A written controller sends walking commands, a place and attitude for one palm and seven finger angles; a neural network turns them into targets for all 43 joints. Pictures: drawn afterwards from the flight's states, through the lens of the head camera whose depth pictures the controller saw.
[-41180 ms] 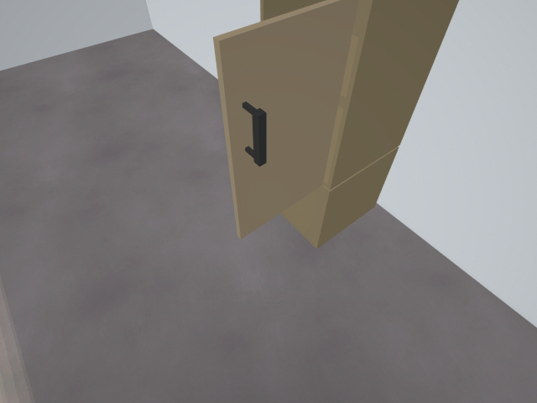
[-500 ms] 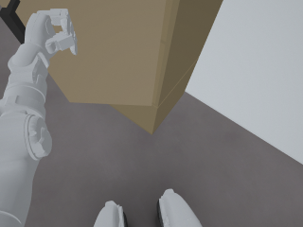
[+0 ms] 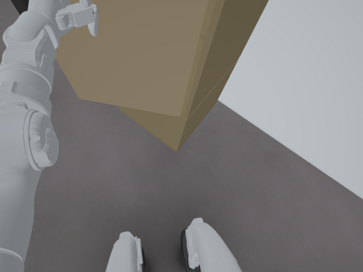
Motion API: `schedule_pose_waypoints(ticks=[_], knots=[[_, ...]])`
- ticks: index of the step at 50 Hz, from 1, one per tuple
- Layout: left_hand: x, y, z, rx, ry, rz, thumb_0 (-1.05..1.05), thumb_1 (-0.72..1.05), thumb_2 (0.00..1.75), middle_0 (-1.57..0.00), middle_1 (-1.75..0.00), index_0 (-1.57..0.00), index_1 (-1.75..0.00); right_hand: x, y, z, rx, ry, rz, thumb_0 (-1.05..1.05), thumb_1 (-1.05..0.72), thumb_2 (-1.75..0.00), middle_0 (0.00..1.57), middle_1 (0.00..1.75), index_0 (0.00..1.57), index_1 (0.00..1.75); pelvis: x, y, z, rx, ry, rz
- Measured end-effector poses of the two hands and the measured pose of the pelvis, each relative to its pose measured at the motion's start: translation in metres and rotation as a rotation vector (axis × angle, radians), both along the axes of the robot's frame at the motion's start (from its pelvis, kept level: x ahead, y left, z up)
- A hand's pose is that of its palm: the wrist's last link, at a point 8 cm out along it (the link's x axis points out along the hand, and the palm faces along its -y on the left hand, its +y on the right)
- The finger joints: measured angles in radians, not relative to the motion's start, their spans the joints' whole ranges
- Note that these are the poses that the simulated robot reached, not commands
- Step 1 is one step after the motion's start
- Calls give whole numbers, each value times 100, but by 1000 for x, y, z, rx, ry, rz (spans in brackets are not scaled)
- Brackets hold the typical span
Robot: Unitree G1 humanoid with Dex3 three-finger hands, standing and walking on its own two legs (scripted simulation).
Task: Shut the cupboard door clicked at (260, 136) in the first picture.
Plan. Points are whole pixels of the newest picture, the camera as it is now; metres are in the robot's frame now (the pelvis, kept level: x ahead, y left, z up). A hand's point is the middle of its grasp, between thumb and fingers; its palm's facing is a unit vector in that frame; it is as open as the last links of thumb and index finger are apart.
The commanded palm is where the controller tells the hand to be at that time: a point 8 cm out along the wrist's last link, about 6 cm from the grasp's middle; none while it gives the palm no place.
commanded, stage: push the door shut along its arc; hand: left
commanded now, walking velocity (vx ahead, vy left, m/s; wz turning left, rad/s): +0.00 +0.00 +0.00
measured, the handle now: out of the picture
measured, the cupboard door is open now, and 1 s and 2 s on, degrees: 28 17 17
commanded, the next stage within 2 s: pull the fist back off the door in 0.06 s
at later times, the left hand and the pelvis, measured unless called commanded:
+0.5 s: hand out of the picture +0.62 +0.04 +0.14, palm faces +0.11 -0.99 -0.07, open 3.3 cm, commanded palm +0.58 +0.08 +0.13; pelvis +0.01 -0.01 +0.00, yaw -1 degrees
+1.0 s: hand (117, 36) +0.53 +0.04 +0.13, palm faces +0.08 -1.00 -0.01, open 3.1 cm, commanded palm +0.50 +0.09 +0.13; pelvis +0.04 -0.01 +0.04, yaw -1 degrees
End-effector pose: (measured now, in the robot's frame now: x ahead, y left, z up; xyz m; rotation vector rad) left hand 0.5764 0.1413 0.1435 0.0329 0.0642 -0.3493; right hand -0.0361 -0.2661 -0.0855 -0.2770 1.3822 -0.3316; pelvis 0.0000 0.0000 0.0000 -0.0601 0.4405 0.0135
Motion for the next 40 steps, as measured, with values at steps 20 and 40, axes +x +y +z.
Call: schedule_pose_waypoints(ticks=[20,40], knots=[[17,-43,-3,-2,-60,496,4,89,98,-130,-150,-131,-150,-31,33,-8,154,86,2,0,-90,-90,20,30,20,30,4,-2,-7,2,59,-9],[-32,-46,-7,-16,-71,439,2,91,91,-130,-150,-130,-150,15,5,16,162,20,-25,1,-90,-90,20,30,20,30,37,-11,34,38,-76,-41]])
